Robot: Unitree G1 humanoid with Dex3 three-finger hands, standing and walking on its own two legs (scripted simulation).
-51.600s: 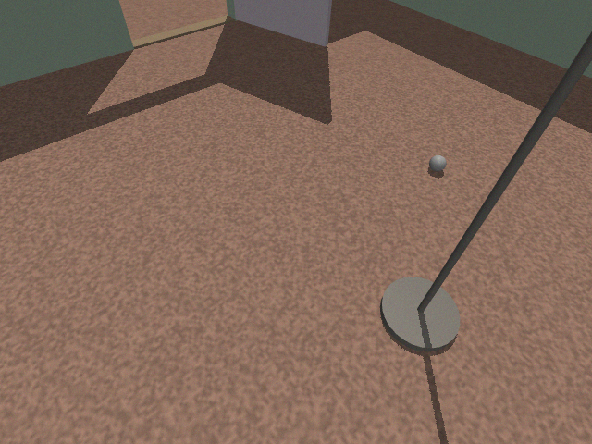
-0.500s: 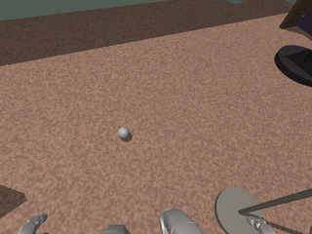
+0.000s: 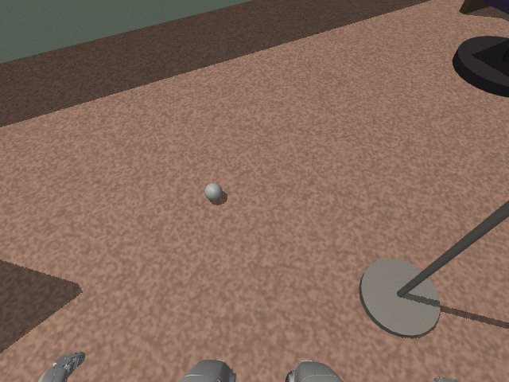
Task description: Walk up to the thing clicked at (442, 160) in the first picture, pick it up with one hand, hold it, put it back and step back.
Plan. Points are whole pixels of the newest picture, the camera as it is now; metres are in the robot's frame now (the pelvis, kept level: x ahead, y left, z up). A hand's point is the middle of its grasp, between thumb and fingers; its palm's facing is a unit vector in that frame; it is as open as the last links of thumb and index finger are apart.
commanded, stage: step back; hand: left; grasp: from above
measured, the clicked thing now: (213, 191) +0.92 +0.20 -0.72
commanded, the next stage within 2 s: stand in 1.56 s
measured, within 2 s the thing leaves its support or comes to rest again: neither
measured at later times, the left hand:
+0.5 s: hand out of the picture -0.11 +0.24 -0.16, palm faces -0.04 -0.92 -0.38, open 7.4 cm
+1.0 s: hand out of the picture -0.14 +0.25 -0.14, palm faces +0.01 -0.92 -0.39, open 7.4 cm
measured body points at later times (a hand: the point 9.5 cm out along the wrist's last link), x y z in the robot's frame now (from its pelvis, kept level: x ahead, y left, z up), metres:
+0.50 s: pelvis -0.18 -0.03 -0.01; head -0.14 -0.04 +0.44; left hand -0.11 +0.28 -0.13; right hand -0.04 -0.35 -0.12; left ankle -0.07 +0.11 -0.72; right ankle -0.21 -0.15 -0.73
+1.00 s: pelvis -0.21 -0.04 +0.00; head -0.20 -0.03 +0.45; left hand -0.14 +0.29 -0.11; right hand -0.16 -0.35 -0.12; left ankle -0.20 +0.10 -0.73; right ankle -0.18 -0.16 -0.71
